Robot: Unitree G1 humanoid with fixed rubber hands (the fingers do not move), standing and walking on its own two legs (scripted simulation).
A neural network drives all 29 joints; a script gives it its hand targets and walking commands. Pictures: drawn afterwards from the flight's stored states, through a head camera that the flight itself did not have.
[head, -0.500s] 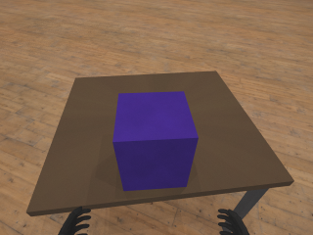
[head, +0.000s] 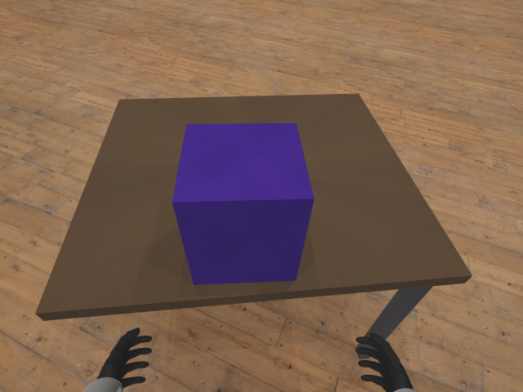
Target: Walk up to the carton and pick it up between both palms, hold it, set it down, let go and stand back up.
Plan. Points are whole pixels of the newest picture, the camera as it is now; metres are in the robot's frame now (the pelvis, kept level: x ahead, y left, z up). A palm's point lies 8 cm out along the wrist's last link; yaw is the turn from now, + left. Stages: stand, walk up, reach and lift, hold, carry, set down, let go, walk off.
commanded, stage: let go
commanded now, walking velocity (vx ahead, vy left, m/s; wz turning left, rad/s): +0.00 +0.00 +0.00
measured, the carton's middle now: (243, 206) +0.47 +0.05 +0.01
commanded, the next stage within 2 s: stand in 0.46 s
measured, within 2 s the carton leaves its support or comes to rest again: neither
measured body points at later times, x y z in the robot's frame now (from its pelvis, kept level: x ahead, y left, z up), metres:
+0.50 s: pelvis +0.04 +0.01 +0.00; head +0.05 +0.01 +0.45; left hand +0.22 +0.23 -0.09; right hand +0.20 -0.22 -0.09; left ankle +0.02 +0.14 -0.74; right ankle +0.01 -0.11 -0.74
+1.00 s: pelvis +0.03 +0.03 +0.00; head +0.02 +0.04 +0.45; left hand +0.11 +0.27 -0.14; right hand +0.07 -0.22 -0.14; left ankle +0.02 +0.14 -0.74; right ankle +0.01 -0.11 -0.74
